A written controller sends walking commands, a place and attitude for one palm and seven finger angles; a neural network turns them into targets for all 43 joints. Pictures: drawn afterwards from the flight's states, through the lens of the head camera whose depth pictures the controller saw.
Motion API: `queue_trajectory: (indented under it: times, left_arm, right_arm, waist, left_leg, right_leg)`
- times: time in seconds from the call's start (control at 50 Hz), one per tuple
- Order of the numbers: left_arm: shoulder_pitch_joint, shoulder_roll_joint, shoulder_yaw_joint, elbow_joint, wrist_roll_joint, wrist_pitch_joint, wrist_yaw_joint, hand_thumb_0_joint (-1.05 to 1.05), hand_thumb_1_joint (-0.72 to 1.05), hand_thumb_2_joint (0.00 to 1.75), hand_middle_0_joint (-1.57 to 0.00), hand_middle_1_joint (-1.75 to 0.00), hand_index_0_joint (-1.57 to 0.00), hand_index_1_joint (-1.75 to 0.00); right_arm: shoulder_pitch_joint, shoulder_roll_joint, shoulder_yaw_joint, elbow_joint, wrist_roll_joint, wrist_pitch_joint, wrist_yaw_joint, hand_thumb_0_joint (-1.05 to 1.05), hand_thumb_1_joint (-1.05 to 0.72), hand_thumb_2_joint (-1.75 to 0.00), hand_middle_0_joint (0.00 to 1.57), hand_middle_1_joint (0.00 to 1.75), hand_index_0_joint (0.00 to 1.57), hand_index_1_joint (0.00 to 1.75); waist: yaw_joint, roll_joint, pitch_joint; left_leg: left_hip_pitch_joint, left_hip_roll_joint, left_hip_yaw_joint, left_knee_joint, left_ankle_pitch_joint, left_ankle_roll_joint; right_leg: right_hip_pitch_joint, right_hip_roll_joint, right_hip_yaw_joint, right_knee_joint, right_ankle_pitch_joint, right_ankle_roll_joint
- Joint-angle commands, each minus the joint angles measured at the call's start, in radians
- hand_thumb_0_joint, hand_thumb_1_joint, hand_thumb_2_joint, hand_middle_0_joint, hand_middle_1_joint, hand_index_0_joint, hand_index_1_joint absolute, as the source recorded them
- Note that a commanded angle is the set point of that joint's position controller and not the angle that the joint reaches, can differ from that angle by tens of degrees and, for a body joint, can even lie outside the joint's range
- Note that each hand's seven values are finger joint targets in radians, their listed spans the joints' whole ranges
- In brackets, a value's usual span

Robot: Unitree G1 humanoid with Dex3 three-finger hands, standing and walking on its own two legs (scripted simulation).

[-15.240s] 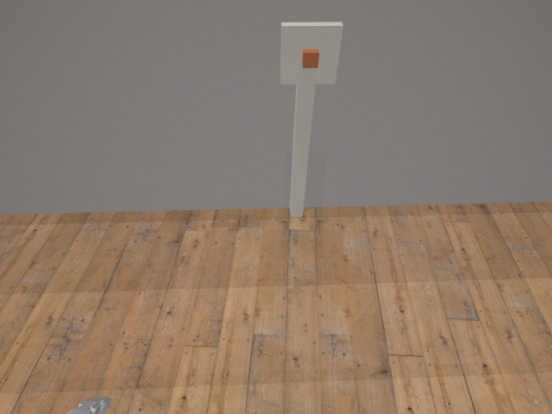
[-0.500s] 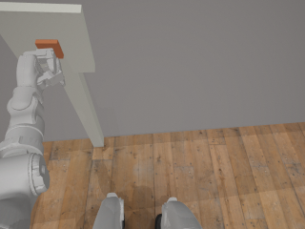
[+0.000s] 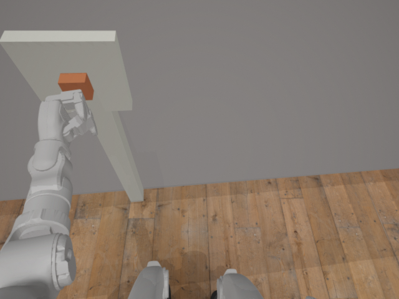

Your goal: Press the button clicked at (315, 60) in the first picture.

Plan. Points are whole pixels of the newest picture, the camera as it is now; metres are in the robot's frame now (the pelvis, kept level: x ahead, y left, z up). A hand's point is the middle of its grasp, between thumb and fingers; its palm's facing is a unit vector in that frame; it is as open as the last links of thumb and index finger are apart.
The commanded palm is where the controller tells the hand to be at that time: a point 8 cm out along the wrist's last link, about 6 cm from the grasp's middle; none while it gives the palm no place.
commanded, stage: pull the fist back off the button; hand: left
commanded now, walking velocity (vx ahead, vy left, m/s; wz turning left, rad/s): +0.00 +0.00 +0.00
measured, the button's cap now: (77, 85) +0.50 +0.24 +0.10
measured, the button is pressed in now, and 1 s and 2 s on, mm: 0 0 0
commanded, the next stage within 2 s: draw the hand back to the body in 0.48 s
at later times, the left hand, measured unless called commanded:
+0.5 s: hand (89, 151) +0.38 +0.20 +0.06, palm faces +0.11 -0.99 -0.01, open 3.1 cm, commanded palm +0.36 +0.25 +0.07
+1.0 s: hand (60, 164) +0.32 +0.21 +0.13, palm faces +0.13 -0.99 -0.04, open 3.1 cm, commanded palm +0.28 +0.26 +0.14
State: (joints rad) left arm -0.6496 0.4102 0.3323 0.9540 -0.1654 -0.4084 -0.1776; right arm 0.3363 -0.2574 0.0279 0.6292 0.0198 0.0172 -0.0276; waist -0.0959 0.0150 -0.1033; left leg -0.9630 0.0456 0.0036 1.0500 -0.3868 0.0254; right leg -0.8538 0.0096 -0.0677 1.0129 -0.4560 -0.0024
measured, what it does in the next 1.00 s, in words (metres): stands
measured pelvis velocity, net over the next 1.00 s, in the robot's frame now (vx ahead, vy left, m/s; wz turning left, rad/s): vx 0.04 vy -0.01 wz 0.02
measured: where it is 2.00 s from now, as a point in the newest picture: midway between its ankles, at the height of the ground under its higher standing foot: outside the picture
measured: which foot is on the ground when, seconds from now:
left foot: down 0.00-1.00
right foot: down 0.00-1.00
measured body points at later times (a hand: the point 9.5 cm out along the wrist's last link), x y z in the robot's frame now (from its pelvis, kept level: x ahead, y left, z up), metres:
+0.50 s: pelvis +0.04 +0.00 +0.01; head +0.11 +0.00 +0.46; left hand +0.36 +0.26 +0.07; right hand +0.19 -0.25 -0.09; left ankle +0.06 +0.10 -0.66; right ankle +0.02 -0.12 -0.66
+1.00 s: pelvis +0.04 -0.01 +0.04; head +0.07 -0.02 +0.49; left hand +0.30 +0.27 +0.13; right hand +0.19 -0.26 -0.06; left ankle +0.06 +0.10 -0.66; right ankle +0.02 -0.12 -0.66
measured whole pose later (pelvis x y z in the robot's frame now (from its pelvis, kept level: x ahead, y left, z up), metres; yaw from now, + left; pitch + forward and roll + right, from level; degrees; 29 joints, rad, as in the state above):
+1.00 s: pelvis +0.04 -0.01 +0.04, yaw +1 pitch +8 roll -1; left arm 0.11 0.29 0.28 0.15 -0.32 -0.24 -0.21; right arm 0.27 -0.26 0.02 0.56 0.06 -0.05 -0.07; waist -0.02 0.05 -0.11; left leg -0.61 0.03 0.01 0.84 -0.38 0.00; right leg -0.51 0.01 -0.06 0.81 -0.45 -0.01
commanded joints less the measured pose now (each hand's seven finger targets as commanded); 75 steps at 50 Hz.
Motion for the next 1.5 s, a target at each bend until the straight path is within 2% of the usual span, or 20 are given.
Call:
queue_trajectory:
  times: [0.0, 0.1, 0.16, 0.3, 0.38, 0.46, 0.54, 0.64, 0.7, 0.74, 0.82, 0.94, 1.06, 1.08, 1.1, 1.12, 1.2, 1.32, 1.44, 1.48]
  left_arm:
    - [-0.238, 0.175, 0.023, -0.304, -0.027, -0.053, 0.001, 0.00, 0.90, 0.90, -1.30, -1.50, -1.30, -1.50]
    - [-0.024, 0.170, 0.059, -0.454, -0.052, -0.056, 0.017, 0.00, 0.90, 0.90, -1.30, -1.50, -1.30, -1.50]
    - [0.050, 0.149, 0.045, -0.516, -0.056, -0.055, 0.012, 0.00, 0.90, 0.90, -1.30, -1.50, -1.30, -1.50]
    - [0.191, 0.022, -0.051, -0.688, -0.088, -0.043, -0.005, 0.00, 0.90, 0.90, -1.30, -1.50, -1.30, -1.50]
    - [0.275, 0.021, -0.044, -0.744, -0.094, -0.032, -0.003, 0.00, 0.90, 0.90, -1.30, -1.50, -1.30, -1.50]
    - [0.171, 0.025, -0.052, -0.718, -0.078, -0.026, 0.011, 0.00, 0.90, 0.90, -1.30, -1.50, -1.30, -1.50]
    - [0.129, 0.068, -0.024, -0.695, -0.075, -0.027, 0.007, 0.00, 0.90, 0.90, -1.30, -1.50, -1.30, -1.50]
    - [0.310, 0.106, 0.017, -0.803, -0.099, 0.002, -0.009, 0.00, 0.90, 0.90, -1.30, -1.50, -1.30, -1.50]
    - [0.385, 0.069, 0.002, -0.833, -0.125, 0.050, -0.016, 0.00, 0.90, 0.90, -1.30, -1.50, -1.30, -1.50]
    - [0.451, 0.093, 0.036, -0.816, -0.140, 0.080, -0.017, 0.00, 0.90, 0.90, -1.30, -1.50, -1.30, -1.50]
    - [0.528, 0.085, 0.045, -0.928, -0.162, 0.100, -0.030, 0.00, 0.90, 0.90, -1.30, -1.50, -1.30, -1.50]
    - [0.550, 0.054, -0.006, -1.054, -0.171, 0.109, -0.042, 0.00, 0.90, 0.90, -1.30, -1.50, -1.30, -1.50]
    - [0.624, 0.084, 0.020, -1.131, -0.177, 0.164, -0.047, 0.00, 0.90, 0.90, -1.30, -1.50, -1.30, -1.50]
    - [0.610, 0.207, 0.027, -1.197, -0.018, 0.185, 0.091, 0.00, 0.90, 0.90, -1.30, -1.50, -1.30, -1.50]
    - [0.689, 0.098, -0.036, -1.207, -0.002, 0.212, 0.155, 0.00, 0.90, 0.90, -1.30, -1.50, -1.30, -1.50]
    - [0.728, 0.067, -0.071, -1.225, 0.022, 0.233, 0.198, 0.00, 0.90, 0.90, -1.30, -1.50, -1.30, -1.50]
    - [0.810, 0.089, -0.044, -1.283, 0.060, 0.280, 0.275, 0.00, 0.90, 0.90, -1.30, -1.50, -1.30, -1.50]
    - [0.850, 0.065, -0.053, -1.394, 0.085, 0.301, 0.304, 0.00, 0.90, 0.90, -1.30, -1.50, -1.30, -1.50]
    - [0.970, 0.068, -0.026, -1.465, 0.091, 0.312, 0.305, 0.00, 0.90, 0.90, -1.30, -1.50, -1.30, -1.50]
    - [0.978, 0.063, -0.022, -1.512, 0.094, 0.308, 0.305, 0.00, 0.90, 0.90, -1.30, -1.50, -1.30, -1.50]
  right_arm:
    - [0.054, -0.173, -0.075, -0.114, 0.006, -0.013, -0.013, 0.00, -0.90, -0.90, 0.20, 0.30, 0.20, 0.30]
    - [0.026, -0.157, -0.077, -0.147, 0.009, -0.012, -0.009, 0.00, -0.90, -0.90, 0.20, 0.30, 0.20, 0.30]
    - [0.009, -0.149, -0.076, -0.154, 0.012, -0.015, -0.007, 0.00, -0.90, -0.90, 0.20, 0.30, 0.20, 0.30]
    - [-0.031, -0.136, -0.082, -0.162, 0.016, -0.047, -0.011, 0.00, -0.90, -0.90, 0.20, 0.30, 0.20, 0.30]
    - [-0.050, -0.135, -0.082, -0.170, 0.015, -0.059, -0.013, 0.00, -0.90, -0.90, 0.20, 0.30, 0.20, 0.30]
    - [-0.066, -0.137, -0.078, -0.149, 0.011, -0.066, -0.024, 0.00, -0.90, -0.90, 0.20, 0.30, 0.20, 0.30]
    - [-0.073, -0.138, -0.074, -0.149, 0.009, -0.069, -0.032, 0.00, -0.90, -0.90, 0.20, 0.30, 0.20, 0.30]
    - [-0.094, -0.128, -0.068, -0.198, 0.018, -0.069, -0.029, 0.00, -0.90, -0.90, 0.20, 0.30, 0.20, 0.30]
    - [-0.112, -0.120, -0.062, -0.215, 0.030, -0.072, -0.030, 0.00, -0.90, -0.90, 0.20, 0.30, 0.20, 0.30]
    - [-0.119, -0.126, -0.059, -0.220, 0.034, -0.073, -0.035, 0.00, -0.90, -0.90, 0.20, 0.30, 0.20, 0.30]
    - [-0.134, -0.123, -0.061, -0.238, 0.040, -0.092, -0.042, 0.00, -0.90, -0.90, 0.20, 0.30, 0.20, 0.30]
    - [-0.156, -0.121, -0.056, -0.234, 0.046, -0.133, -0.058, 0.00, -0.90, -0.90, 0.20, 0.30, 0.20, 0.30]
    - [-0.181, -0.116, -0.046, -0.239, 0.051, -0.172, -0.074, 0.00, -0.90, -0.90, 0.20, 0.30, 0.20, 0.30]
    - [-0.229, -0.106, -0.054, -0.240, 0.036, -0.160, -0.085, 0.00, -0.90, -0.90, 0.20, 0.30, 0.20, 0.30]
    - [-0.229, -0.088, -0.041, -0.250, 0.033, -0.158, -0.090, 0.00, -0.90, -0.90, 0.20, 0.30, 0.20, 0.30]
    - [-0.224, -0.086, -0.039, -0.243, 0.033, -0.153, -0.090, 0.00, -0.90, -0.90, 0.20, 0.30, 0.20, 0.30]
    - [-0.242, -0.089, -0.031, -0.231, 0.022, -0.132, -0.091, 0.00, -0.90, -0.90, 0.20, 0.30, 0.20, 0.30]
    - [-0.259, -0.078, -0.024, -0.216, 0.010, -0.135, -0.087, 0.00, -0.90, -0.90, 0.20, 0.30, 0.20, 0.30]
    - [-0.273, -0.079, -0.028, -0.201, -0.003, -0.145, -0.073, 0.00, -0.90, -0.90, 0.20, 0.30, 0.20, 0.30]
    - [-0.274, -0.074, -0.025, -0.203, -0.003, -0.145, -0.068, 0.00, -0.90, -0.90, 0.20, 0.30, 0.20, 0.30]
  waist:
    - [0.010, 0.070, -0.393]
    - [0.047, 0.048, -0.410]
    - [0.043, 0.051, -0.363]
    - [0.033, 0.091, -0.356]
    - [0.045, 0.052, -0.360]
    - [0.019, 0.022, -0.315]
    - [0.036, 0.052, -0.350]
    - [0.087, 0.088, -0.439]
    - [0.076, 0.042, -0.340]
    - [0.083, -0.008, -0.279]
    - [0.087, -0.010, -0.266]
    - [0.065, 0.032, -0.192]
    - [0.086, 0.027, -0.168]
    - [0.132, 0.041, -0.156]
    - [0.111, 0.047, -0.102]
    - [0.110, 0.059, -0.087]
    - [0.116, -0.003, -0.061]
    - [0.121, 0.071, -0.041]
    - [0.138, -0.004, -0.003]
    - [0.139, 0.048, 0.002]
  left_leg:
    - [0.447, -0.016, -0.064, -0.170, 0.115, -0.002]
    - [0.447, -0.023, -0.033, -0.172, 0.254, 0.000]
    - [0.442, -0.022, -0.027, -0.172, 0.292, -0.001]
    - [0.521, -0.018, -0.035, -0.168, 0.364, -0.007]
    - [0.501, -0.022, -0.035, -0.163, 0.377, -0.006]
    - [0.465, -0.023, -0.041, -0.151, 0.283, -0.003]
    - [0.458, -0.030, -0.040, -0.148, 0.258, -0.003]
    - [0.526, -0.032, -0.027, -0.187, 0.350, -0.001]
    - [0.491, -0.034, -0.015, -0.223, 0.296, 0.004]
    - [0.453, -0.036, -0.013, -0.246, 0.250, 0.007]
    - [0.485, -0.042, -0.003, -0.280, 0.232, 0.010]
    - [0.547, -0.040, -0.021, -0.315, 0.188, 0.012]
    - [0.590, -0.041, -0.028, -0.363, 0.151, 0.012]
    - [0.625, -0.043, -0.018, -0.406, 0.146, 0.015]
    - [0.645, -0.040, -0.014, -0.434, 0.135, 0.012]
    - [0.672, -0.035, -0.016, -0.452, 0.135, 0.011]
    - [0.733, -0.030, -0.010, -0.508, 0.197, 0.015]
    - [0.856, -0.027, -0.006, -0.583, 0.290, 0.011]
    - [0.891, -0.024, 0.002, -0.619, 0.378, 0.013]
    - [0.906, -0.026, 0.000, -0.635, 0.381, 0.009]
  right_leg:
    - [0.074, 0.039, 0.017, -0.177, 0.126, -0.021]
    - [0.203, 0.038, 0.027, -0.175, 0.280, -0.015]
    - [0.212, 0.038, 0.027, -0.172, 0.332, -0.013]
    - [0.190, 0.034, 0.015, -0.168, 0.372, -0.012]
    - [0.217, 0.029, 0.016, -0.159, 0.402, -0.009]
    - [0.169, 0.025, 0.020, -0.159, 0.332, -0.007]
    - [0.195, 0.021, 0.031, -0.159, 0.309, -0.014]
    - [0.327, 0.026, 0.032, -0.183, 0.403, -0.017]
    - [0.345, 0.027, 0.028, -0.225, 0.400, -0.005]
    - [0.371, 0.024, 0.033, -0.258, 0.376, -0.002]
    - [0.403, 0.019, 0.038, -0.296, 0.370, 0.005]
    - [0.368, 0.020, 0.027, -0.341, 0.286, 0.001]
    - [0.399, 0.012, 0.031, -0.390, 0.231, 0.004]
    - [0.420, -0.018, 0.086, -0.462, 0.220, -0.016]
    - [0.416, -0.023, 0.070, -0.481, 0.206, -0.015]
    - [0.436, -0.023, 0.061, -0.486, 0.210, -0.015]
    - [0.528, -0.020, 0.049, -0.539, 0.278, -0.012]
    - [0.616, -0.018, 0.037, -0.597, 0.356, -0.016]
    - [0.677, -0.013, 0.032, -0.641, 0.440, -0.010]
    - [0.691, -0.016, 0.030, -0.642, 0.430, -0.012]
